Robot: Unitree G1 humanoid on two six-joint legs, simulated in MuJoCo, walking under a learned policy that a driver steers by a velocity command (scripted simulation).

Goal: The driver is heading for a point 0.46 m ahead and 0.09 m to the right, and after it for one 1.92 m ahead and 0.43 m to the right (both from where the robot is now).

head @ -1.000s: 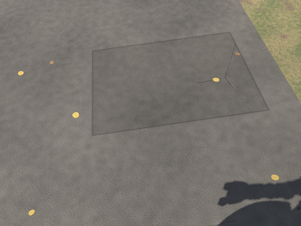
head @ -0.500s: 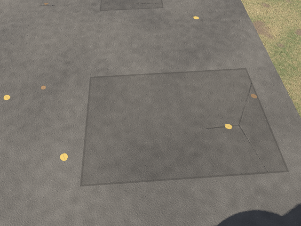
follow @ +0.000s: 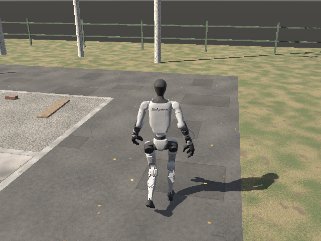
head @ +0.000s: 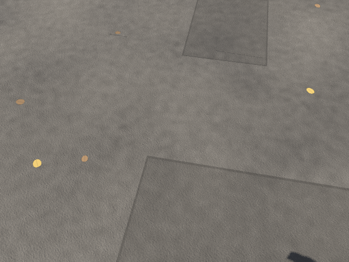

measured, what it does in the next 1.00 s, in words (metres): walks ahead, turning right: left foot, then right foot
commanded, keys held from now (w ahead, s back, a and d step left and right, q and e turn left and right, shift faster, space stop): w+shift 0.06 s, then w+e+shift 0.58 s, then w+shift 0.18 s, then w+q+shift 0.18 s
